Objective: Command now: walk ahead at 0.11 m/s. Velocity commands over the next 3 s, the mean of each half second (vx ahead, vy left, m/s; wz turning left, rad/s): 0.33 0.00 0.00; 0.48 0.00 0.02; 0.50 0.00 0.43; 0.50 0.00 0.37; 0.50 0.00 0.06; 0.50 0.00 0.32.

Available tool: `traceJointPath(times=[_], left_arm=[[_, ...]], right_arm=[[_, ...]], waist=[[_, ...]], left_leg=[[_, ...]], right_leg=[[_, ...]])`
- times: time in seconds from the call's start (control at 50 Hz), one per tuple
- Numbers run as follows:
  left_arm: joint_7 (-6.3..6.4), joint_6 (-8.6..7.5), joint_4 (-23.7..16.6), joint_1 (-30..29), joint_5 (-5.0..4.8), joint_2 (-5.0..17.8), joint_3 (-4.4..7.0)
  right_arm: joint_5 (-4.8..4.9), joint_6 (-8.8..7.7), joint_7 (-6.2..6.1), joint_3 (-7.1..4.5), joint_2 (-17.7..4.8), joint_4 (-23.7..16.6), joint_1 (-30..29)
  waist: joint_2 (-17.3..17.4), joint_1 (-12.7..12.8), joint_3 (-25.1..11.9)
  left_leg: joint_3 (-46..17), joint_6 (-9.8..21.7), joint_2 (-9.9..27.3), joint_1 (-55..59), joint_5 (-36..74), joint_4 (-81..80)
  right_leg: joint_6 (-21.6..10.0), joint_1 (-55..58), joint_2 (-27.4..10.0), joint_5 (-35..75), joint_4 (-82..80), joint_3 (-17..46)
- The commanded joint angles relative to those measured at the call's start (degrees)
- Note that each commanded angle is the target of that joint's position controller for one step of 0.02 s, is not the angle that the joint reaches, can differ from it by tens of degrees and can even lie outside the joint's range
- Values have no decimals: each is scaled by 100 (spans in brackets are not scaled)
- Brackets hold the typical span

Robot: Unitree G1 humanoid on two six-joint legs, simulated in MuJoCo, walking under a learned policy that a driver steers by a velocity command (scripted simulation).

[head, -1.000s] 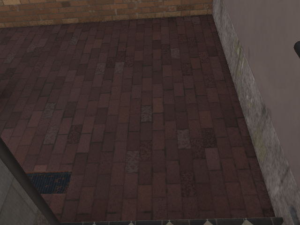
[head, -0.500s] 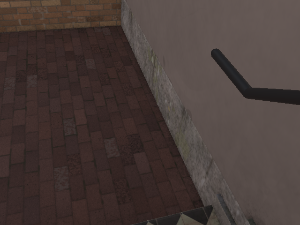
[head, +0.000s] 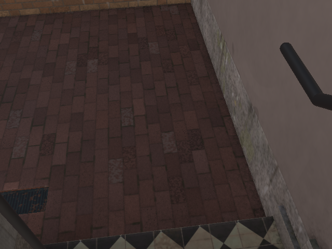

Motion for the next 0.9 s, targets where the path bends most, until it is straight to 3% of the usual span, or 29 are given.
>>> traceJointPath(times=[0.02,0.08,0.14,0.18,0.22,0.28,0.3,0.32,0.34,0.36,0.38,0.4,0.42,0.44,0.46,0.48,0.5,0.52,0.54,0.58,0.6,0.62,0.68,0.76,0.82,0.84,0.86,0.88,0.9], left_arm=[[-110,-139,-421,-661,-22,242,20],[-76,-204,-95,215,136,654,153],[-35,-181,174,709,285,737,206],[-60,-122,237,592,243,589,163],[-51,-103,279,511,235,750,208],[-145,-122,474,825,126,787,257],[-225,-146,529,807,110,714,294],[-291,-189,350,495,49,662,354],[-319,-280,-123,435,-110,870,323],[-264,-237,-64,17,60,956,343],[-201,-213,18,-521,169,871,373],[-233,-235,-155,-369,142,532,292],[-268,-192,-282,-678,250,424,270],[-308,-164,-297,-904,271,560,333],[-341,-153,-211,-975,240,498,353],[-397,-141,-361,-1166,181,389,321],[-420,-114,-311,-1276,270,179,275],[-418,-76,-17,-829,282,123,300],[-405,-25,82,-573,247,192,325],[-384,-102,-103,-1257,149,625,482],[-384,-158,-183,-1578,169,655,505],[-419,-241,-278,-1830,204,618,473],[-551,-284,-416,-2408,146,395,427],[-528,-389,-866,-3098,-198,332,426],[-451,-539,-694,-2431,-264,552,535],[-397,-594,-429,-1583,-250,650,605],[-337,-563,-66,-453,-185,848,703],[-332,-503,191,307,-68,1135,786],[-415,-447,366,1213,49,1230,751]], right_arm=[[-101,169,-16,243,313,-182,352],[-129,41,67,268,-2,-462,-567],[85,-99,167,275,12,-635,-1099],[200,-114,224,267,55,-520,-836],[224,-78,237,248,101,-328,-467],[140,-14,189,217,75,366,596],[123,-27,151,156,-38,665,1375],[169,-27,151,133,-236,781,2274],[150,-65,142,-85,-899,742,2008],[260,-84,170,-71,-669,650,1938],[294,-140,265,175,-200,594,1970],[97,-183,204,116,-468,679,1998],[45,-272,102,75,-573,814,2115],[66,-361,106,238,-161,891,1930],[53,-394,131,307,-28,967,1932],[98,-448,41,432,216,770,1637],[88,-458,-18,478,264,700,1534],[62,-498,-30,363,-161,769,1624],[131,-530,-34,312,-329,741,1572],[266,-546,-66,354,-147,869,1858],[209,-526,-97,350,-165,882,2017],[257,-503,-155,395,-25,864,1949],[93,-417,-180,296,-348,658,1940],[-94,-342,-136,307,-147,823,2240],[-184,-367,-204,262,-111,1109,2625],[-228,-312,-194,252,-159,1163,2658],[-109,-314,-164,216,-272,1141,2438],[-33,-333,-130,156,-280,1184,2479],[122,-353,-76,112,22,1231,2943]], waist=[[-275,-556,305],[-533,133,501],[-697,578,480],[-734,536,535],[-532,408,647],[190,223,336],[698,-92,39],[942,-531,-584],[1193,-272,-1063],[567,-475,-771],[-100,-552,166],[291,-343,-21],[677,-282,185],[497,-127,644],[657,-154,830],[262,137,1030],[249,136,932],[696,289,614],[804,415,449],[680,194,782],[586,41,949],[550,3,889],[294,-422,836],[567,-1185,1415],[347,-1379,1198],[314,-1023,894],[268,-465,339],[-149,-103,-208],[-1174,-10,-1092]], left_leg=[[663,-95,-214,728,326,913],[652,-69,-27,97,640,-851],[480,5,373,-68,760,-2272],[746,46,711,950,806,-2698],[991,135,975,1746,568,-3352],[1509,183,941,3689,813,-4260],[1190,334,1240,4818,1290,-4147],[357,820,2065,6321,2835,-2869],[-753,1475,2907,6959,589,-2529],[-1111,1566,2933,6183,-1299,-3212],[-273,1005,2208,5043,254,-2894],[-826,1326,2463,4591,-156,-2957],[-1583,1644,2785,3979,-1807,-3231],[-1296,1388,2236,3248,-2619,-3263],[-1324,1253,1993,2776,-2497,-3210],[-1129,1159,1880,1827,-2225,-3383],[-1120,1073,1821,1134,-1713,-3477],[-1107,1043,1809,756,-1123,-3456],[-1058,982,1812,897,-706,-3229],[-1016,940,1638,1616,-1411,-2942],[-1143,966,1663,1740,-1465,-2749],[-950,1002,1539,1651,-1860,-2427],[-793,1049,1340,1340,-2628,-2047],[-683,1100,1159,2002,-881,-1373],[-633,1083,1104,2864,375,-284],[-616,1176,1121,2894,615,602],[-333,1089,940,2398,535,1851],[329,844,481,1429,-1479,3455],[685,599,17,-635,-5255,5849]], right_leg=[[-266,-1410,-930,3587,-2183,1793],[-397,49,-793,3037,-2152,1951],[-684,1073,-974,3040,-2021,2351],[-719,493,-1094,3260,-2048,2432],[-847,177,-1105,3055,-1894,2474],[-684,-275,-679,3359,-403,1640],[-527,-1043,-294,2668,1126,967],[-331,-2620,121,22,3318,314],[-166,-3893,-129,115,3843,46],[-124,-4198,-300,928,3808,101],[-183,-4096,-401,1169,3652,52],[-33,-4133,-296,1179,3601,-10],[195,-4384,-657,2086,3021,586],[417,-4511,-752,3095,2156,621],[537,-4423,-636,3328,1937,448],[777,-3809,-733,4402,309,497],[798,-2816,-700,5098,-254,331],[703,-1895,-639,5821,92,300],[687,-1750,-616,5743,226,373],[645,-2439,-843,6738,-1185,670],[642,-2553,-838,6894,-1430,677],[648,-2233,-870,7539,-2142,688],[623,-1212,-667,7769,-2952,378],[712,-823,-628,6551,-4756,211],[591,-39,-1061,6937,-6201,449],[396,710,-1247,6657,-6653,521],[392,2070,-1241,7018,-6557,201],[387,3490,-1277,7209,-5918,250],[43,5725,-2046,9172,-3320,743]])
Next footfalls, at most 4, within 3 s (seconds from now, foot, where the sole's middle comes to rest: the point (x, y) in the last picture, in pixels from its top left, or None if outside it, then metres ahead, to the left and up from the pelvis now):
0.30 left None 0.11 0.10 -0.84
0.88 right None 0.43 -0.12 -1.02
1.38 left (170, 246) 0.68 0.04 -1.21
1.88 right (181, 194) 1.09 -0.03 -1.39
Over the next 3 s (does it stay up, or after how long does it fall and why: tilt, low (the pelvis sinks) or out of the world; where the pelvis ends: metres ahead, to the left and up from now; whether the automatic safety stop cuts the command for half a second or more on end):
stays up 1.47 0.23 -0.61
